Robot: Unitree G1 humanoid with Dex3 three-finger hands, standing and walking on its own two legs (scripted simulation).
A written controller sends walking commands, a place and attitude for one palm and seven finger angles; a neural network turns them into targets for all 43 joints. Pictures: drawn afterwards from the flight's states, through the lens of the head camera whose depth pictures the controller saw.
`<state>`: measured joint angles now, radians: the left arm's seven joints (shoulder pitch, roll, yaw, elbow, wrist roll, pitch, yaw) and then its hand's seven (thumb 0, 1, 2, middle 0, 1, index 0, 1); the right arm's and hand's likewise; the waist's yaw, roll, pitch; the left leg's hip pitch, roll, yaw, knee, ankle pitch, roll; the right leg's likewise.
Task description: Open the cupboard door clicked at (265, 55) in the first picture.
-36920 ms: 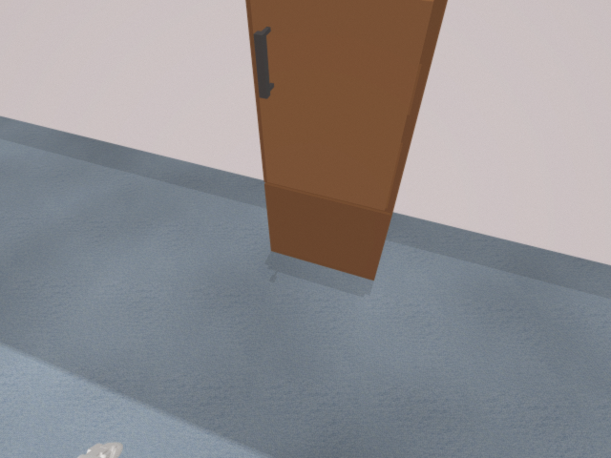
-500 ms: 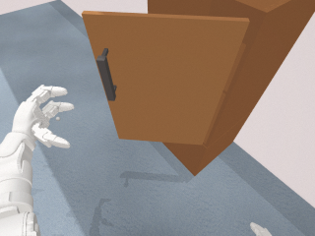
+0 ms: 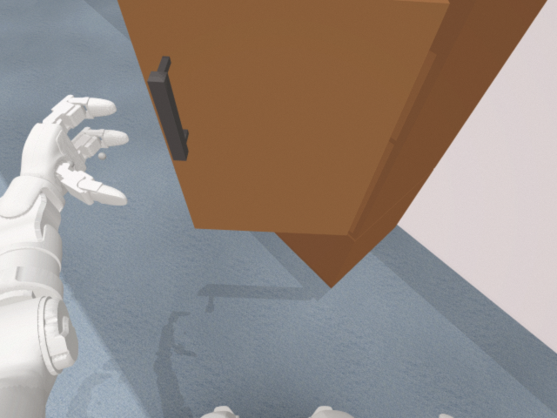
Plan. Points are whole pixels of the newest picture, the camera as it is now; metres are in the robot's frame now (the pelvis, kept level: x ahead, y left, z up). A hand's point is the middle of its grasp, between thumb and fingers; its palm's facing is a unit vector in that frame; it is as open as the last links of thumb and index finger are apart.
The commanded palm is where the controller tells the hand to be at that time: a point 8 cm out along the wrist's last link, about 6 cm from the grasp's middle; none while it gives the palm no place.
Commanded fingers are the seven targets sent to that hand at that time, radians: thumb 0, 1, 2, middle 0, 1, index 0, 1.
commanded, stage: move the hooked fingers beside the handle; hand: left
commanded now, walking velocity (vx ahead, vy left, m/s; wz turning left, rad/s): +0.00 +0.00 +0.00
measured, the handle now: (173, 112) +0.55 +0.15 +0.09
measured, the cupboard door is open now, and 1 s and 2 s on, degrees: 46 46 46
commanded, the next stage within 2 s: slide the fingers in behind the handle in 1.22 s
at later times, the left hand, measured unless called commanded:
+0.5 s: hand (121, 124) +0.51 +0.22 +0.11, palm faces -0.06 -1.00 +0.01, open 14.0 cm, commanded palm +0.49 +0.27 +0.10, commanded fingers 0.00 -0.50 0.30 -0.30 -1.20 -0.30 -1.20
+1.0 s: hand (121, 134) +0.49 +0.22 +0.10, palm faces -0.07 -1.00 +0.01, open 14.0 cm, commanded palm +0.47 +0.27 +0.10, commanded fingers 0.00 -0.50 0.30 -0.30 -1.20 -0.30 -1.20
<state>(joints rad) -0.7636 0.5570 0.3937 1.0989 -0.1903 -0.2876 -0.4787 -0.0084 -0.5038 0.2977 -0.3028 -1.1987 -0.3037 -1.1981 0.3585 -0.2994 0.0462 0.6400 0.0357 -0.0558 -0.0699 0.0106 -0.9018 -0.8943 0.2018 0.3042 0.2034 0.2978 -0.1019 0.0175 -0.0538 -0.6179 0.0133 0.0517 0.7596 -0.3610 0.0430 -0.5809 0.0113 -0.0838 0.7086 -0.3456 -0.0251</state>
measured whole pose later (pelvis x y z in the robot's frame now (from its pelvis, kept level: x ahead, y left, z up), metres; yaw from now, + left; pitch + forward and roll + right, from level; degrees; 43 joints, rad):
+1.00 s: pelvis +0.01 +0.00 -0.01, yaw -1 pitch +16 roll -3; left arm -0.86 0.57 0.41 1.16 -0.15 -0.29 -0.42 -0.01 -0.50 0.30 -0.30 -1.20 -0.30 -1.20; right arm 0.38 -0.29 0.04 0.61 0.02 0.06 -0.04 0.01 -0.90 -0.89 0.20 0.30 0.20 0.30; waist -0.13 0.03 -0.09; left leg -0.70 0.03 0.05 0.82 -0.40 0.05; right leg -0.65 0.03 -0.08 0.74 -0.37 -0.02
